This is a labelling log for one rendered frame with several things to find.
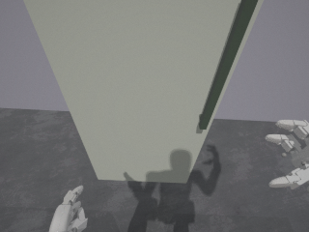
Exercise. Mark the left robot hand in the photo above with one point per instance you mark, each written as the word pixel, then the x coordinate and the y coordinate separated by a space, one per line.
pixel 62 219

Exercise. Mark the fridge door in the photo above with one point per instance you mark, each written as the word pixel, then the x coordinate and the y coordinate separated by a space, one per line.
pixel 136 75

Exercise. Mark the right robot hand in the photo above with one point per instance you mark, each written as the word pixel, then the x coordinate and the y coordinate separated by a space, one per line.
pixel 300 175

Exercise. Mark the handle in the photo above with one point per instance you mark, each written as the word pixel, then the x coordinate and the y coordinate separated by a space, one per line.
pixel 244 14

